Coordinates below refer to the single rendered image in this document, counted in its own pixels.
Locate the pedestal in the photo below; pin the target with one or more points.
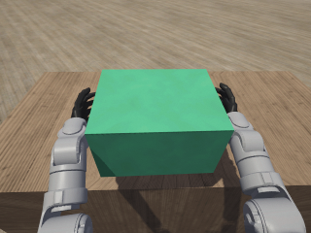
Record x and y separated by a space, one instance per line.
276 103

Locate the robot left upper arm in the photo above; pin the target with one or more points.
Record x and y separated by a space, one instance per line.
75 223

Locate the left robot forearm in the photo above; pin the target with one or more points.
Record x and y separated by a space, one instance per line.
67 182

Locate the right robot hand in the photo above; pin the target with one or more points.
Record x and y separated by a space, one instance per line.
227 98

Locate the carton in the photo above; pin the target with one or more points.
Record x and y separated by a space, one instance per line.
148 122

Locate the right robot forearm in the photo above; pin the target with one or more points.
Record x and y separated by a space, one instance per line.
257 175

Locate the left robot hand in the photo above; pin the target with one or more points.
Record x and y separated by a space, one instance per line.
81 104

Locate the robot right upper arm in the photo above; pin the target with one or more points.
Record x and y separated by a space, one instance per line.
272 215

